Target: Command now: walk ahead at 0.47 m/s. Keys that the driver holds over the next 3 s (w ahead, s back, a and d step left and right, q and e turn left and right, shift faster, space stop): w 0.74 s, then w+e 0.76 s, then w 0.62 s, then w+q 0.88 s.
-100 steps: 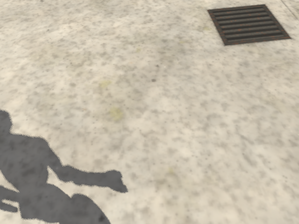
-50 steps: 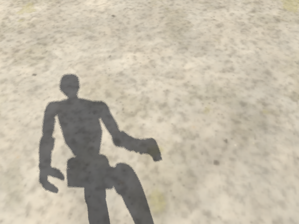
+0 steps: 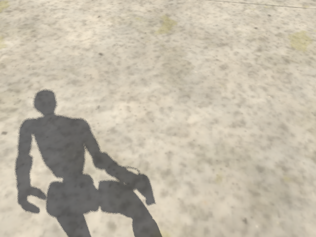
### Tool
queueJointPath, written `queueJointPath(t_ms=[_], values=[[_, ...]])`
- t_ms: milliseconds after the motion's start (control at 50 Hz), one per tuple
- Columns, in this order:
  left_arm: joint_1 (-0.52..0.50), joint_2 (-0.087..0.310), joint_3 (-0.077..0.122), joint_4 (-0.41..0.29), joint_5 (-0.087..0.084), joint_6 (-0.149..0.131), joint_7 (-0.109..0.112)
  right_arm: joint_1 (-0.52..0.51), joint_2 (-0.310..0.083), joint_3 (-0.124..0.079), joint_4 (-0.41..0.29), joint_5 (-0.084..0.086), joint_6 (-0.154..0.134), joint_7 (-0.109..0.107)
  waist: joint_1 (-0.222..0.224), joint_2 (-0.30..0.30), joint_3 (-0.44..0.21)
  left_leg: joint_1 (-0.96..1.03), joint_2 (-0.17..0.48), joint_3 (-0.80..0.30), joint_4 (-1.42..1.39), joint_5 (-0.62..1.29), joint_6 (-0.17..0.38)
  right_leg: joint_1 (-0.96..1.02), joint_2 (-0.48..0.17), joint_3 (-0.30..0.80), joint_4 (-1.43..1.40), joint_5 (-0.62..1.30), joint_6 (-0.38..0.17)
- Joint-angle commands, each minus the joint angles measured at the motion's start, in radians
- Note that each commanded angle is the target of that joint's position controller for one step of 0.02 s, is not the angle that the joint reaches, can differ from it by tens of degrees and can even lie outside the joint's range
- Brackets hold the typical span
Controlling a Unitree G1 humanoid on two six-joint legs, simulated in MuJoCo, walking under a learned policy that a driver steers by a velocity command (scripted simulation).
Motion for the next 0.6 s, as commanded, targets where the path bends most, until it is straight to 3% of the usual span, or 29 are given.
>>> queueJointPath(t_ms=[20, 80, 140, 240, 280, 300, 320, 340, 360, 380, 400, 420, 440, 460, 480, 540, 600], values=[[-0.019, 0.045, 0.014, -0.066, 0.01, 0.002, -0.001, 0.009, -0.123, -0.023, -0.029, -0.002, -0.017, -0.009, 0.011, 0.112, 0.039, 0.096, 0.266, -0.248, -0.229, 0.167, 0.173, -0.203, -0.062, 0.042, -0.075, 0.096, 0.014], [-0.138, 0.025, 0.002, -0.11, 0.019, 0.005, -0.007, 0.039, -0.15, -0.028, -0.011, 0.0, -0.015, -0.023, -0.008, 0.093, 0.066, 0.067, 0.245, -0.173, -0.246, 0.232, 0.166, -0.196, -0.042, 0.027, -0.297, 0.244, 0.033], [-0.258, 0.013, -0.012, -0.143, 0.012, 0.001, -0.024, 0.087, -0.168, -0.031, 0.011, 0.009, -0.015, -0.031, -0.042, 0.091, 0.086, 0.041, 0.225, -0.118, -0.265, 0.213, 0.148, -0.112, 0.0, -0.01, -0.473, 0.377, 0.029], [-0.353, 0.047, -0.013, -0.19, 0.006, -0.001, -0.048, 0.157, -0.183, -0.039, 0.059, 0.023, 0.002, -0.035, -0.045, 0.082, 0.097, 0.217, 0.296, -0.119, -0.197, 0.279, 0.123, -0.113, 0.02, 0.013, -0.587, 0.332, -0.016], [-0.302, 0.081, 0.0, -0.183, 0.005, -0.003, -0.052, 0.144, -0.2, -0.045, 0.059, 0.02, 0.013, -0.037, -0.004, 0.107, 0.05, 0.268, 0.302, -0.11, -0.104, 0.488, 0.103, -0.007, 0.055, -0.015, -0.599, 0.25, -0.043], [-0.204, 0.11, 0.017, -0.158, 0.006, -0.003, -0.05, 0.131, -0.201, -0.044, 0.057, 0.018, 0.02, -0.037, 0.052, 0.118, -0.014, 0.264, 0.277, -0.085, 0.023, 0.655, 0.085, 0.133, 0.089, -0.047, -0.609, 0.23, -0.065], [-0.032, 0.156, 0.042, -0.105, 0.007, 0.0, -0.043, 0.133, -0.178, -0.033, 0.052, 0.011, 0.027, -0.038, 0.125, 0.106, -0.119, 0.177, 0.222, -0.047, 0.233, 0.671, 0.055, 0.38, 0.089, -0.045, -0.6, 0.237, -0.097], [0.116, 0.244, 0.063, -0.077, 0.027, 0.001, -0.035, 0.213, -0.099, -0.007, 0.03, -0.003, 0.02, -0.033, 0.123, -0.041, -0.279, -0.164, 0.124, -0.002, 0.603, 0.365, 0.001, 0.78, -0.147, 0.274, -0.574, 0.185, -0.211], [0.169, 0.244, 0.059, -0.058, 0.014, 0.005, -0.042, 0.279, -0.017, 0.021, 0.045, -0.002, -0.002, -0.025, 0.103, -0.236, -0.405, -0.412, -0.024, -0.088, 0.856, -0.364, -0.031, 0.952, -0.296, 0.688, -0.745, -0.034, -0.308], [0.131, 0.162, 0.033, -0.062, 0.007, 0.002, -0.041, 0.176, -0.133, -0.009, 0.03, 0.028, -0.023, -0.02, 0.124, -0.156, -0.306, -0.52, 0.031, -0.174, 0.956, -0.374, -0.009, 0.884, -0.262, 0.671, -0.804, -0.136, -0.259], [0.033, 0.138, 0.023, -0.082, 0.008, 0.0, -0.037, 0.084, -0.168, -0.018, -0.003, 0.047, -0.035, -0.019, 0.102, -0.114, -0.161, -0.566, 0.084, -0.14, 0.949, -0.279, 0.006, 0.732, -0.236, 0.534, -0.832, -0.086, -0.222], [-0.043, 0.117, 0.016, -0.096, 0.02, -0.002, -0.036, 0.037, -0.165, -0.019, -0.008, 0.038, -0.039, -0.026, 0.075, -0.036, -0.086, -0.53, 0.131, -0.12, 0.902, -0.186, 0.008, 0.581, -0.204, 0.433, -0.864, 0.004, -0.207], [-0.088, 0.092, 0.009, -0.102, 0.031, -0.007, -0.038, 0.035, -0.152, -0.025, -0.006, 0.027, -0.033, -0.03, 0.038, -0.027, -0.04, -0.474, 0.164, -0.121, 0.846, -0.127, 0.006, 0.463, -0.171, 0.354, -0.894, 0.091, -0.197], [-0.109, 0.073, 0.004, -0.101, 0.039, -0.011, -0.04, 0.06, -0.131, -0.025, 0.003, 0.022, -0.02, -0.031, 0.007, -0.044, -0.035, -0.41, 0.185, -0.129, 0.815, -0.094, 0.004, 0.395, -0.146, 0.306, -0.924, 0.123, -0.191], [-0.111, 0.067, 0.002, -0.096, 0.035, -0.014, -0.042, 0.078, -0.106, -0.023, 0.01, 0.02, -0.007, -0.032, -0.008, -0.046, -0.03, -0.382, 0.191, -0.125, 0.786, -0.083, -0.001, 0.36, -0.134, 0.272, -0.952, 0.135, -0.196], [-0.074, 0.102, 0.009, -0.072, 0.03, -0.02, -0.031, 0.016, -0.096, -0.024, -0.011, 0.011, 0.013, -0.036, -0.012, -0.027, 0.021, -0.441, 0.206, -0.114, 0.667, 0.009, -0.03, 0.319, -0.127, 0.198, -1.007, 0.191, -0.213], [-0.024, 0.119, 0.012, -0.049, 0.027, -0.014, -0.015, -0.083, -0.095, -0.025, -0.04, 0.001, 0.008, -0.032, 0.011, -0.014, 0.046, -0.499, 0.2, -0.106, 0.493, 0.18, -0.054, 0.352, -0.11, 0.137, -1.022, 0.243, -0.198]])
